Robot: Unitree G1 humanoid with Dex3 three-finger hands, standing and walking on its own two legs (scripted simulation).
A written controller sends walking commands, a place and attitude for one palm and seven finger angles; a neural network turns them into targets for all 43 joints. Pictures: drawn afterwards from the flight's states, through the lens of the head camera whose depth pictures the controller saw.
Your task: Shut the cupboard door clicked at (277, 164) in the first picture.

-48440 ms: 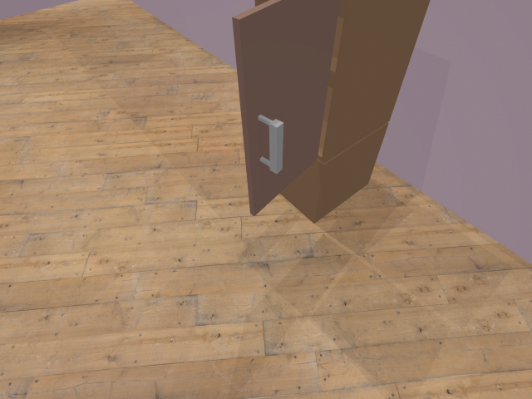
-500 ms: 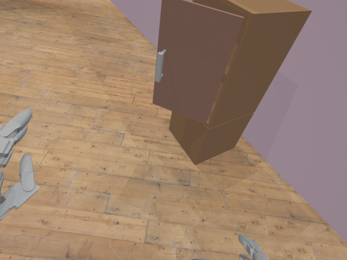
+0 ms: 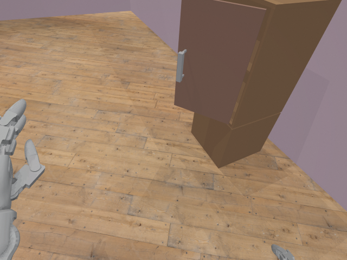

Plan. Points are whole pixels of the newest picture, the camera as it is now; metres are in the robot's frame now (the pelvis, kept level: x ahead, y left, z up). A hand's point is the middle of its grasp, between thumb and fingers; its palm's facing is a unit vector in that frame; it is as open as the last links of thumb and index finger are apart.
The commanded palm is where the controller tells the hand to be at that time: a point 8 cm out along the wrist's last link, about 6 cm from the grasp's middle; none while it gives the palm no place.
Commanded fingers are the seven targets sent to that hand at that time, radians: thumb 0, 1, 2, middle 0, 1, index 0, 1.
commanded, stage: let the arm hang, fingers relaxed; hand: left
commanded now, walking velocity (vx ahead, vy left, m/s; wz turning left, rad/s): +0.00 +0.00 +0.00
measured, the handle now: (181, 65) +1.02 +0.01 -0.04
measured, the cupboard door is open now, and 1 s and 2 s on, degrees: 37 37 37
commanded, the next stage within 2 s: look to check the result in 1.06 s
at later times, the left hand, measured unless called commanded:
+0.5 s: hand out of the picture +0.04 +0.20 -0.15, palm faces +0.06 -0.96 -0.26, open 7.1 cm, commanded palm none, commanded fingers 0.00 0.90 0.90 -0.20 -0.30 -0.20 -0.30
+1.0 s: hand out of the picture -0.01 +0.17 -0.15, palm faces +0.03 -0.99 -0.17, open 7.3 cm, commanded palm none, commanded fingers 0.00 0.90 0.90 -0.20 -0.30 -0.20 -0.30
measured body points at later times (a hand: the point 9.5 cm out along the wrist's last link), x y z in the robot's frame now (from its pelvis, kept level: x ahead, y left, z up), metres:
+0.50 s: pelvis +0.01 +0.00 +0.02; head +0.04 +0.00 +0.47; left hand +0.03 +0.25 -0.13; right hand +0.03 -0.24 -0.13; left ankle -0.02 +0.09 -0.72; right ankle +0.02 -0.10 -0.72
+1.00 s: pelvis +0.00 +0.01 +0.03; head +0.00 +0.01 +0.48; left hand -0.01 +0.22 -0.13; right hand -0.02 -0.20 -0.13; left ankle -0.02 +0.09 -0.72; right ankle +0.02 -0.10 -0.72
